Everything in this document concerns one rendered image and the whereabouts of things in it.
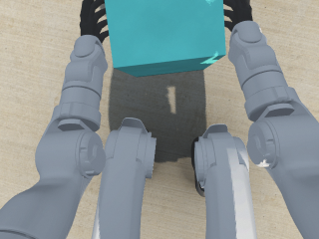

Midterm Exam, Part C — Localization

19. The robot left hand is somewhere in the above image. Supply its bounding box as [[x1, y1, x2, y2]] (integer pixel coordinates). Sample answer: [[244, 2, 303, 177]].
[[80, 0, 110, 45]]

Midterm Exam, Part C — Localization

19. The robot right hand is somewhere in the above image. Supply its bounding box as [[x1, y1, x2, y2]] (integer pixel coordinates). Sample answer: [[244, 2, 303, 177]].
[[223, 0, 253, 32]]

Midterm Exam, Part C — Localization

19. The robot right thigh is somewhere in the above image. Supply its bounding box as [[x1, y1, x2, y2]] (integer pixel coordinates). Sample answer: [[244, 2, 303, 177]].
[[194, 131, 257, 239]]

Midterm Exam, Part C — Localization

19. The right robot forearm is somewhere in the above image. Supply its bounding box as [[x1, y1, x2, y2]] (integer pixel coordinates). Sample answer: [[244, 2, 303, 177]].
[[227, 20, 319, 123]]

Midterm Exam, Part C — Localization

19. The left robot forearm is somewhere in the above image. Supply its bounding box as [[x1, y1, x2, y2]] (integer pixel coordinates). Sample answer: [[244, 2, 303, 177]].
[[35, 35, 109, 171]]

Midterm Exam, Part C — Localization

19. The right robot foot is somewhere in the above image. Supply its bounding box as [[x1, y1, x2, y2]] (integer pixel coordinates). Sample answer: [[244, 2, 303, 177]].
[[191, 137, 205, 197]]

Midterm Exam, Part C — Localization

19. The carton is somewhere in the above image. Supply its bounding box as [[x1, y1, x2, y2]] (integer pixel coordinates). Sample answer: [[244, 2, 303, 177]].
[[105, 0, 226, 78]]

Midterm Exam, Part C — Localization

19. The right robot upper arm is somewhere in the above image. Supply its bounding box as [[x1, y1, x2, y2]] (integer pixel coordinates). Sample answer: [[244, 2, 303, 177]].
[[246, 114, 319, 239]]

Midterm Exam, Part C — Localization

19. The left robot upper arm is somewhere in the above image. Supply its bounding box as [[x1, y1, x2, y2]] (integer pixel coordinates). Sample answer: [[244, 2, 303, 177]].
[[0, 129, 107, 239]]

